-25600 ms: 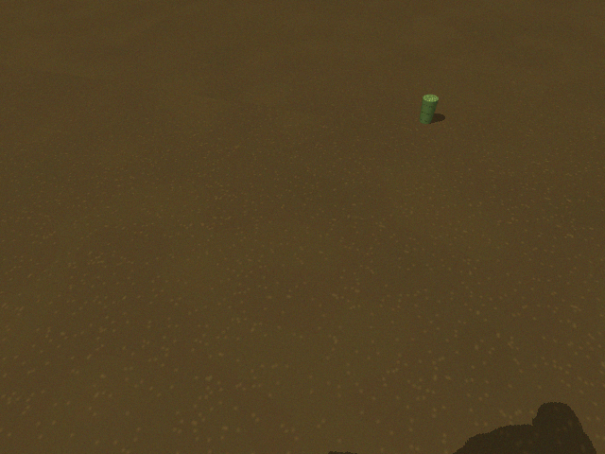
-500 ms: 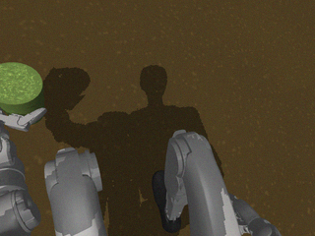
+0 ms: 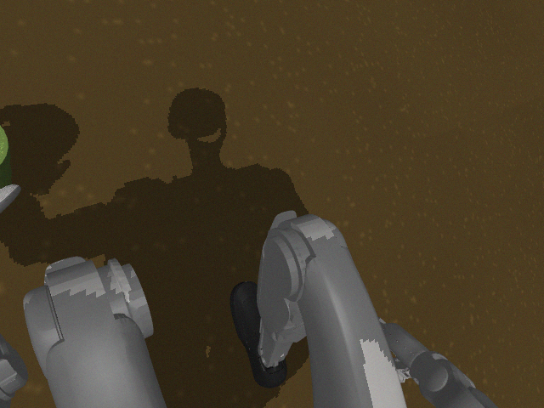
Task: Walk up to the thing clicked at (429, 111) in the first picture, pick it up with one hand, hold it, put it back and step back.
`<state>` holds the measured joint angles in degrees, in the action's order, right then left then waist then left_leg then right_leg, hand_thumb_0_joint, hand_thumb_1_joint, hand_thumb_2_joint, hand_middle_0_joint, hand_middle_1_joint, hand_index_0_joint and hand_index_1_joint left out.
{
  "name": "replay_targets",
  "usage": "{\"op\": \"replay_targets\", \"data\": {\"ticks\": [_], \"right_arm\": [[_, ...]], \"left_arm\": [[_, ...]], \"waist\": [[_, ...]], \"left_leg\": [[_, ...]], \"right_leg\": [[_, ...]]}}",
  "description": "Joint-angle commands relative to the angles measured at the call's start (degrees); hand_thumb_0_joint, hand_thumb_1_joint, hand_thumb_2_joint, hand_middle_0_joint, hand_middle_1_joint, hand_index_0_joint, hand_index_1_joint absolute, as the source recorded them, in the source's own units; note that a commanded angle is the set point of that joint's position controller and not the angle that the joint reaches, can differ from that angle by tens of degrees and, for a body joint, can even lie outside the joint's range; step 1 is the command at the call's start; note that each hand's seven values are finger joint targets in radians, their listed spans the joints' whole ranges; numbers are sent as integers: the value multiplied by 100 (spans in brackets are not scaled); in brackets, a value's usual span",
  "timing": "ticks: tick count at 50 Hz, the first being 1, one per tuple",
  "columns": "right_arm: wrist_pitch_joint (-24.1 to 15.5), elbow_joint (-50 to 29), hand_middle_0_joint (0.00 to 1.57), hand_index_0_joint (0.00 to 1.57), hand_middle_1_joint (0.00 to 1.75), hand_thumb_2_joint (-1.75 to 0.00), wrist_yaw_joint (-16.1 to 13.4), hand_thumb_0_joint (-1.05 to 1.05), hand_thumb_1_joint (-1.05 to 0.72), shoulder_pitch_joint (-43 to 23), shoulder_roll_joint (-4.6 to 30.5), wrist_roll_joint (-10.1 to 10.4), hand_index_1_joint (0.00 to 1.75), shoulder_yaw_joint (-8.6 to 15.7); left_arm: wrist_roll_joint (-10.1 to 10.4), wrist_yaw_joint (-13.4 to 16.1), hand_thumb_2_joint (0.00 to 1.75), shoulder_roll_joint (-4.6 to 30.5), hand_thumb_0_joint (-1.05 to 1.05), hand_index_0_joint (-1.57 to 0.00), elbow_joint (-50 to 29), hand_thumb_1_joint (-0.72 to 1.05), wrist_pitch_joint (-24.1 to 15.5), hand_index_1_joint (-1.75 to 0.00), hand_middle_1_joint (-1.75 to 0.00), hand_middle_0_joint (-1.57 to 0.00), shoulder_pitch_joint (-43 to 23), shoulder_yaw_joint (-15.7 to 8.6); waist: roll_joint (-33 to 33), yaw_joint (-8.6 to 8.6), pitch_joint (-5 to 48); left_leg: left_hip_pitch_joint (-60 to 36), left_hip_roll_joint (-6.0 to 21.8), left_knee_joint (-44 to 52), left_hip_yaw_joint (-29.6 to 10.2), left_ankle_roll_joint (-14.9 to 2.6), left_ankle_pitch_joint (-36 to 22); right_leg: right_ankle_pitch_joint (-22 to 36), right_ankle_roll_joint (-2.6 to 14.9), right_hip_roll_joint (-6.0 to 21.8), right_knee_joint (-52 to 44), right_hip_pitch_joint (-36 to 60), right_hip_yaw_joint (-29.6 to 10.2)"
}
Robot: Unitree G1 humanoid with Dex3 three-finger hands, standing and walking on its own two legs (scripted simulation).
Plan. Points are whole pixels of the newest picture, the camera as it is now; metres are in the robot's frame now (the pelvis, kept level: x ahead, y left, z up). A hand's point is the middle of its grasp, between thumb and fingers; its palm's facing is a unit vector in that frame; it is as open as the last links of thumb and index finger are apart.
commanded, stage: lower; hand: left
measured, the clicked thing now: out of the picture +0.45 +0.29 -0.16
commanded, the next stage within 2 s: loosen in 0.78 s
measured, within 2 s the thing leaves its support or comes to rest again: rests again in 1.16 s
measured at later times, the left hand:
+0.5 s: hand out of the picture +0.45 +0.29 -0.18, palm faces +0.37 -0.93 -0.01, open 11.6 cm
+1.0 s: hand out of the picture +0.45 +0.29 -0.19, palm faces +0.37 -0.93 +0.00, open 11.5 cm
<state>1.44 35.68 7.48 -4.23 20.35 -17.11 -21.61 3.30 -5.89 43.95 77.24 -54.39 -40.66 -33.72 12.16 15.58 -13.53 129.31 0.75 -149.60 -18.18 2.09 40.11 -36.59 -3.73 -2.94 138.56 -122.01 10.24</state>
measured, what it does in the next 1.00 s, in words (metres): stands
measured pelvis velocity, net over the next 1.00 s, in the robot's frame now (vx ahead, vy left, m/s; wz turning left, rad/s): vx -0.01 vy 0.01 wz -0.07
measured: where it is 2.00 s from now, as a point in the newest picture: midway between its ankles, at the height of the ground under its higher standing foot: (197, 385)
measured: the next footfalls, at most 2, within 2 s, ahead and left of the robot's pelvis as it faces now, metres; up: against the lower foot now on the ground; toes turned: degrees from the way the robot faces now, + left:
none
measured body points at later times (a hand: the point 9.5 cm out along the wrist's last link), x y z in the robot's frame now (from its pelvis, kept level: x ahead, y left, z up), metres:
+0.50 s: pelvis -0.01 +0.01 +0.00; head +0.24 +0.18 +0.33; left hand +0.42 +0.34 -0.17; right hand +0.14 -0.25 -0.05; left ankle +0.08 +0.13 -0.26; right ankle +0.13 -0.12 -0.26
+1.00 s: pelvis -0.01 +0.01 -0.01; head +0.24 +0.19 +0.32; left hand +0.42 +0.34 -0.19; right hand +0.14 -0.24 -0.04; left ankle +0.08 +0.13 -0.26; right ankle +0.13 -0.12 -0.26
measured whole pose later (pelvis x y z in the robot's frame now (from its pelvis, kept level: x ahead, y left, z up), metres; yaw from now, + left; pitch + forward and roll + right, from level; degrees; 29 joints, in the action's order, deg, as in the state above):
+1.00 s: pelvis -0.01 +0.01 -0.01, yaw -4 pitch +12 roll -19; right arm 2.0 31.5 7.6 -9.4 21.2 -21.3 -30.5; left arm 2.8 1.3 51.4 85.0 -61.3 -40.2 -31.4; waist 16.9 16.1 -18.8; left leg 127.2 1.2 -152.9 -23.3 0.8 41.0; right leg -35.0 -5.0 -5.2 137.0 -118.0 14.0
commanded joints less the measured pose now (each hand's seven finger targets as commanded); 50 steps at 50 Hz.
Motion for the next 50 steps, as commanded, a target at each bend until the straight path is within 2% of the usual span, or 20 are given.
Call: {"op": "replay_targets", "data": {"ticks": [1, 2, 4, 7, 10, 12, 18, 19, 21, 28, 29, 34, 36, 38, 41, 44, 45, 48, 49, 50], "right_arm": [[68, -80, 20, 20, 30, -91, -106, 0, -92, 399, 1938, -88, 30, 499], [65, -98, 20, 20, 30, -91, -101, 0, -92, 369, 1946, -106, 30, 465], [73, -141, 20, 20, 30, -91, -93, 0, -92, 354, 1972, -120, 30, 418], [90, -172, 20, 20, 30, -91, -82, 0, -91, 357, 2017, -139, 30, 360], [83, -207, 20, 20, 30, -90, -77, 0, -91, 224, 2012, -155, 30, 293], [106, -230, 20, 20, 30, -90, -75, 0, -91, 175, 2040, -188, 30, 241], [114, -259, 20, 20, 30, -91, -83, 0, -91, 3, 2048, -282, 30, 106], [119, -268, 20, 20, 30, -91, -86, 0, -91, -14, 2047, -300, 30, 90], [122, -260, 20, 20, 30, -91, -89, 0, -91, 8, 2052, -326, 30, 55], [137, -316, 20, 20, 30, -90, -97, 0, -91, -109, 2109, -346, 30, -8], [140, -330, 20, 20, 30, -90, -96, 0, -91, -143, 2107, -355, 30, -34], [153, -344, 20, 20, 30, -90, -96, 0, -91, -124, 2145, -360, 30, -77], [144, -379, 20, 20, 30, -90, -95, 0, -90, -212, 2124, -363, 30, -109], [142, -351, 20, 20, 30, -90, -95, 0, -90, -201, 2135, -392, 30, -136], [152, -387, 20, 20, 30, -90, -100, 0, -90, -235, 2146, -405, 30, -163], [159, -398, 20, 20, 30, -90, -92, 0, -90, -282, 2155, -440, 30, -192], [152, -409, 20, 20, 30, -90, -95, 0, -91, -296, 2178, -440, 30, -187], [136, -421, 20, 20, 30, -90, -95, 0, -92, -292, 2189, -450, 30, -183], [131, -445, 20, 20, 30, -90, -88, 0, -92, -320, 2204, -455, 30, -199], [122, -423, 20, 20, 30, -90, -89, 0, -92, -307, 2209, -454, 30, -192]], "left_arm": [[8, 25, 119, 1437, 0, -121, -1046, 2, -640, -135, -136, -119, -1601, 73], [6, 27, 118, 1319, 0, -121, -919, 1, -638, -135, -136, -119, -1524, 161], [87, 65, 118, 1297, 0, -122, -884, 2, -648, -136, -136, -119, -1424, 137], [134, 144, 119, 1249, 0, -120, -801, 4, -674, -135, -136, -117, -1390, 163], [127, 248, 122, 1367, 0, -122, -772, 9, -752, -137, -138, -119, -1470, 133], [108, 312, 122, 1469, 0, -122, -745, 8, -834, -137, -138, -120, -1585, 123], [40, 478, 121, 1827, 0, -121, -648, 9, -1025, -135, -136, -119, -1557, -12], [50, 485, 122, 1706, 0, -121, -647, 10, -1033, -136, -136, -119, -1661, 82], [29, 499, 123, 1823, 0, -121, -678, 11, -1067, -136, -137, -119, -1567, 20], [-12, 505, 122, 1755, 0, -122, -445, 10, -1040, -136, -137, -120, -1381, 177], [1, 497, 122, 1701, 0, -122, -416, 9, -1046, -136, -137, -119, -1465, 268], [55, 573, 121, 1757, 0, -121, -357, 8, -1088, -135, -136, -118, -1341, 182], [78, 604, 122, 1751, 0, -121, -343, 13, -1119, -135, -136, -119, -1437, 228], [54, 638, 124, 1794, 0, -122, -359, 14, -1173, -136, -137, -119, -1502, 242], [9, 691, 124, 1957, 0, -122, -305, 15, -1230, -136, -137, -120, -1422, 148], [-30, 730, 123, 1933, 0, -122, -230, 14, -1274, -135, -136, -119, -1446, 221], [-28, 728, 115, 1885, 0, -128, -251, 15, -1293, -132, -133, -126, -1493, 246], [48, 708, 91, 1945, 0, -108, -407, -7, -1327, -108, -109, -105, -1481, 166], [77, 711, 83, 1859, 0, -104, -356, -10, -1331, -100, -101, -100, -1548, 214], [82, 709, 75, 1867, 0, -99, -350, -13, -1323, -92, -94, -96, -1473, 182]], "waist": [[-3277, 365, 3754], [-3261, 438, 3647], [-3133, 416, 3657], [-3049, 497, 3675], [-3007, 492, 3501], [-3053, 569, 3388], [-3173, 540, 3354], [-3139, 612, 3300], [-3146, 592, 3343], [-3161, 636, 3156], [-3150, 684, 3122], [-3111, 656, 3179], [-3017, 673, 3009], [-3103, 735, 3043], [-3113, 689, 2981], [-3169, 740, 2824], [-3177, 782, 2776], [-3238, 713, 2959], [-3229, 775, 2903], [-3212, 750, 2916]], "left_leg": [[-2741, 307, 1733, 611, -23, -1032], [-2712, 311, 1735, 576, -23, -1007], [-2654, 298, 1701, 547, -36, -1012], [-2719, 298, 1677, 459, -44, -1102], [-2621, 317, 1675, 412, -46, -1014], [-2618, 336, 1688, 364, -39, -955], [-2638, 362, 1616, 375, -45, -894], [-2601, 368, 1587, 376, -53, -866], [-2629, 377, 1587, 368, -49, -921], [-2686, 400, 1628, 252, -20, -921], [-2654, 399, 1616, 249, -32, -895], [-2741, 415, 1609, 163, -9, -1073], [-2569, 412, 1568, 187, -49, -892], [-2654, 423, 1560, 159, -36, -938], [-2636, 439, 1579, 138, -26, -895], [-2590, 442, 1604, 132, -32, -734], [-2652, 456, 1635, 89, -15, -770], [-2787, 463, 1594, 112, -13, -878], [-2729, 453, 1599, 97, -15, -826], [-2777, 467, 1626, 72, -10, -862]], "right_leg": [[1238, 453, -154, -1008, 1793, 589], [1233, 442, -153, -989, 1767, 624], [1264, 427, -169, -1010, 1864, 658], [1356, 398, -189, -1005, 1934, 737], [1289, 395, -205, -986, 1903, 763], [1245, 387, -215, -964, 1892, 800], [1229, 391, -269, -993, 1978, 794], [1239, 373, -268, -1015, 1980, 801], [1280, 371, -286, -1027, 2078, 809], [1273, 371, -316, -980, 1941, 931], [1272, 365, -315, -989, 1955, 941], [1406, 366, -347, -953, 2053, 1002], [1300, 361, -358, -1008, 1988, 977], [1350, 347, -366, -1005, 2044, 995], [1288, 356, -370, -991, 2020, 1016], [1178, 366, -388, -1008, 1947, 1036], [1205, 361, -372, -976, 1898, 1058], [1291, 356, -396, -992, 1999, 1038], [1271, 349, -392, -990, 1980, 1064], [1287, 357, -393, -982, 1976, 1068]]}}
